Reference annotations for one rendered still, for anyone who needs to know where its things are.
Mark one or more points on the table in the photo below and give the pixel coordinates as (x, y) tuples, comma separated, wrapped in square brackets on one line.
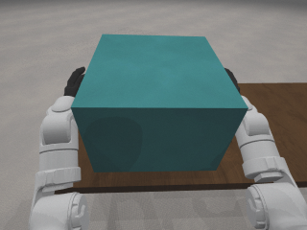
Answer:
[(284, 104)]

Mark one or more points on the left robot forearm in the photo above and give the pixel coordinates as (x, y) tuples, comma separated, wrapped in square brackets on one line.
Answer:
[(58, 151)]

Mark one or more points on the right robot forearm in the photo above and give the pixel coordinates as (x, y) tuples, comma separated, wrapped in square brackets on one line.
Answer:
[(262, 161)]

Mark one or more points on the robot left hand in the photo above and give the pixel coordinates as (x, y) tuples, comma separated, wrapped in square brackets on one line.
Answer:
[(74, 82)]

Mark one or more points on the robot right upper arm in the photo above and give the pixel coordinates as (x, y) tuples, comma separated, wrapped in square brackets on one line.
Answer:
[(276, 206)]

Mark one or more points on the robot left upper arm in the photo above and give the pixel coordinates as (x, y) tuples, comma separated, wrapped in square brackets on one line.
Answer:
[(60, 212)]

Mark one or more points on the carton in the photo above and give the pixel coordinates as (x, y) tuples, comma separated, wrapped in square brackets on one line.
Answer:
[(156, 103)]

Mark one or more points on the robot right hand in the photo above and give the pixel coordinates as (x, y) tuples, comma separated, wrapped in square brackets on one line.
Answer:
[(233, 79)]

